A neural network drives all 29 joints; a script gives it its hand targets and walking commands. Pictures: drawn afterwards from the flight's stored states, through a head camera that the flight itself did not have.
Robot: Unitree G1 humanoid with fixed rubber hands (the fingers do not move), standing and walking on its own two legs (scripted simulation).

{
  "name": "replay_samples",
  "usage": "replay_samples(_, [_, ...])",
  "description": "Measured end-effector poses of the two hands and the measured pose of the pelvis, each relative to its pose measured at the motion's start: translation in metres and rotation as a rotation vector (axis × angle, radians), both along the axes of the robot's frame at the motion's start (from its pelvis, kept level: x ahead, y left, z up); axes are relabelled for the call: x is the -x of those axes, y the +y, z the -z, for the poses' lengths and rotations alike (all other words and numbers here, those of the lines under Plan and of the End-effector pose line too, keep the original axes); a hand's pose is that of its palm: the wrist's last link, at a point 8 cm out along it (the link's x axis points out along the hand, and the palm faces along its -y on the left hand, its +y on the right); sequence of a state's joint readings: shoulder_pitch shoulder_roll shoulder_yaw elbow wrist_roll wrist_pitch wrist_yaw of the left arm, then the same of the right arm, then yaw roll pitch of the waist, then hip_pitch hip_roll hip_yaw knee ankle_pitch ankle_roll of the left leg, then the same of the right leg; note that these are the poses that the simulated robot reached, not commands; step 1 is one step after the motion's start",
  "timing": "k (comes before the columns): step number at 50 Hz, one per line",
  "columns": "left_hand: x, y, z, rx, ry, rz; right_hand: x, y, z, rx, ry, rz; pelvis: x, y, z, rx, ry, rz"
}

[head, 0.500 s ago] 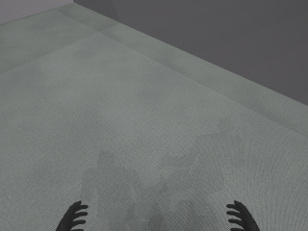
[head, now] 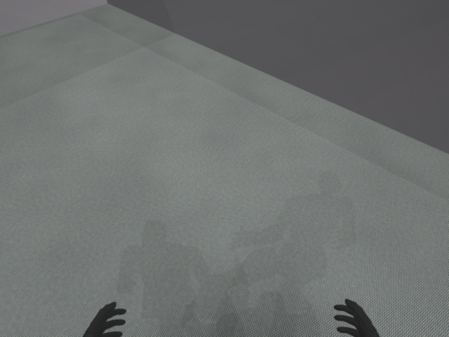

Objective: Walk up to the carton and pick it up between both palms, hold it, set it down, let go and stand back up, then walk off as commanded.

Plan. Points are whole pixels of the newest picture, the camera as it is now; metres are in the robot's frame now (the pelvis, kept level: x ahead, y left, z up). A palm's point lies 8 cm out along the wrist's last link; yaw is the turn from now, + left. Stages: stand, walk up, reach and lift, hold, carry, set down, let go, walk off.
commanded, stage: stand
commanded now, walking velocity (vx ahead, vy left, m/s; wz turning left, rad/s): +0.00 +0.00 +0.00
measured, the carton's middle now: out of the picture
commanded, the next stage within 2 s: walk up in 1.82 s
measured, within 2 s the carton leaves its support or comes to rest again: neither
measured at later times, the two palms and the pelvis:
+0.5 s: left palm out of the picture +0.10 +0.25 -0.11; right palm out of the picture +0.11 -0.26 -0.10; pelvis +0.00 +0.00 +0.00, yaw +0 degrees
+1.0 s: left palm out of the picture +0.08 +0.25 -0.12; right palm out of the picture +0.08 -0.26 -0.11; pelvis -0.02 +0.00 +0.00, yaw +0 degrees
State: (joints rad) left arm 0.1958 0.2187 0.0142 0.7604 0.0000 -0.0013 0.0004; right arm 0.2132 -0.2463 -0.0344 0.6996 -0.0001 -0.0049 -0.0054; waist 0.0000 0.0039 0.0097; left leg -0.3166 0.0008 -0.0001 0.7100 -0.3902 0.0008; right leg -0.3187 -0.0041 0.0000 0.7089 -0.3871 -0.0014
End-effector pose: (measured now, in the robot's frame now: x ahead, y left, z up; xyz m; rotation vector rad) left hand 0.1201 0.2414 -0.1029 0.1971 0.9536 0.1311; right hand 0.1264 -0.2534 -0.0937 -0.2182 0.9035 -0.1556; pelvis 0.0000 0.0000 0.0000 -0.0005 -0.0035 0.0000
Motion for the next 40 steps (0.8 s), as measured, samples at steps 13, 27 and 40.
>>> replay_samples(13, [0.007, 0.001, 0.003, -0.001, 0.026, -0.006, 0.007, -0.003, 0.004, 0.005, 0.026, 0.006, 0.001, 0.000, 0.000, 0.000, -0.001, 0.000])
replay_samples(27, [0.017, 0.005, 0.007, -0.007, 0.057, -0.013, 0.016, -0.004, 0.007, 0.006, 0.047, 0.013, 0.003, 0.000, 0.000, 0.000, -0.005, 0.000])
replay_samples(40, [0.030, 0.007, 0.010, -0.011, 0.081, -0.020, 0.029, -0.007, 0.011, 0.009, 0.074, 0.023, 0.010, 0.000, 0.000, 0.000, -0.014, 0.000])
